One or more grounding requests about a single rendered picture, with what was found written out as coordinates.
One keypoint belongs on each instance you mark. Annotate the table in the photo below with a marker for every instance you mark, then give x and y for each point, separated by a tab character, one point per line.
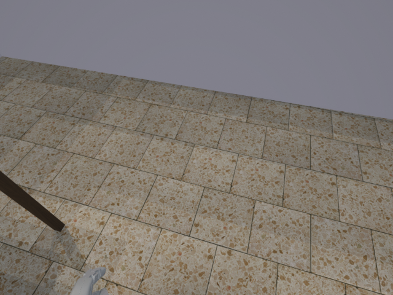
17	194

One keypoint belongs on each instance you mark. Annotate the robot left hand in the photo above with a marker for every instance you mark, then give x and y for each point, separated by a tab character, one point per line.
84	285

